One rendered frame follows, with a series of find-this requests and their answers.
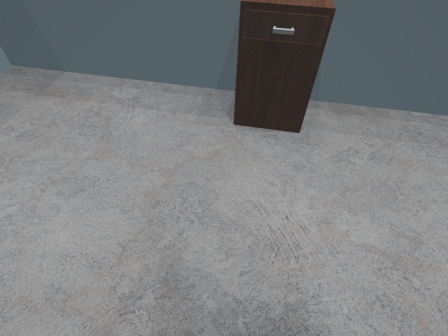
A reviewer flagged handle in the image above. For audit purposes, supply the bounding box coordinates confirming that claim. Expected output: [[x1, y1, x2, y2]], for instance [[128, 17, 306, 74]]
[[272, 26, 295, 35]]

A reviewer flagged drawer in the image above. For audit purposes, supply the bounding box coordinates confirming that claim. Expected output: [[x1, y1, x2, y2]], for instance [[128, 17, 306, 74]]
[[243, 9, 328, 45]]

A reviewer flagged cabinet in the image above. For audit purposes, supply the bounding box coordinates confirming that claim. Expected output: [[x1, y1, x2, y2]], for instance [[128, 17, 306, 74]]
[[234, 0, 336, 133]]

